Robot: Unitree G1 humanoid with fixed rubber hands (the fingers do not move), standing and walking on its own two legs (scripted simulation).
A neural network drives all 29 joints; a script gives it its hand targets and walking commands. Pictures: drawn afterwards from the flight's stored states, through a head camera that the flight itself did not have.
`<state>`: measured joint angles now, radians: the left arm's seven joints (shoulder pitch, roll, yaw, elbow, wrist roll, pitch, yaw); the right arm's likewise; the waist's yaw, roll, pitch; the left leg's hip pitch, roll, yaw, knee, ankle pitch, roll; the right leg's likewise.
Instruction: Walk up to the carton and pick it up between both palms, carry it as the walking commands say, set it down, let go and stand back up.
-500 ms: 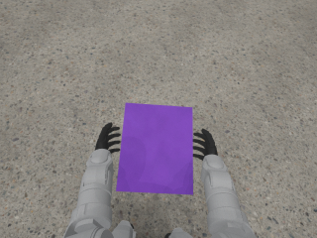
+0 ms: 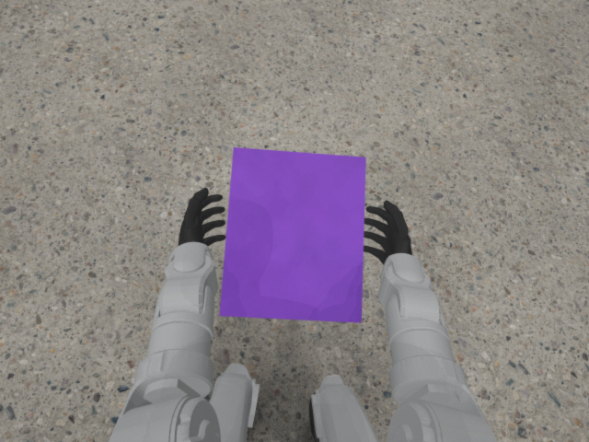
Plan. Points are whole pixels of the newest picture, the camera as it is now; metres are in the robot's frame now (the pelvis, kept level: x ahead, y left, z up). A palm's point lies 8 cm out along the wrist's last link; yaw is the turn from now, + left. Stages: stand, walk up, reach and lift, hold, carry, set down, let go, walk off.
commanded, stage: set down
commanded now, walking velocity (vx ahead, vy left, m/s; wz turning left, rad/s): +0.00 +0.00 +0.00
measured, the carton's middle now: (292, 238) +0.44 +0.00 -0.16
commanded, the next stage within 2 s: none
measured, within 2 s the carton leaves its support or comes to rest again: neither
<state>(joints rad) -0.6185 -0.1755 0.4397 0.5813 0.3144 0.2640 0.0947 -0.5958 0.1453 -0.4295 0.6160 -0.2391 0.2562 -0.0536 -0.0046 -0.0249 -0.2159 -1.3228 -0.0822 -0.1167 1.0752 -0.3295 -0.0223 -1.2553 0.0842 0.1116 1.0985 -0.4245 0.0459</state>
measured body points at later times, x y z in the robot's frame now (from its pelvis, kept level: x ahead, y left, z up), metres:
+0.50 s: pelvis -0.01 -0.01 -0.07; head +0.21 +0.01 +0.32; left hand +0.43 +0.15 -0.15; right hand +0.42 -0.14 -0.16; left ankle +0.07 +0.12 -0.64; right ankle +0.04 -0.14 -0.64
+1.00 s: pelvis -0.03 +0.00 -0.14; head +0.23 +0.02 +0.22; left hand +0.45 +0.15 -0.24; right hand +0.44 -0.13 -0.24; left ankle +0.07 +0.12 -0.64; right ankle +0.04 -0.14 -0.64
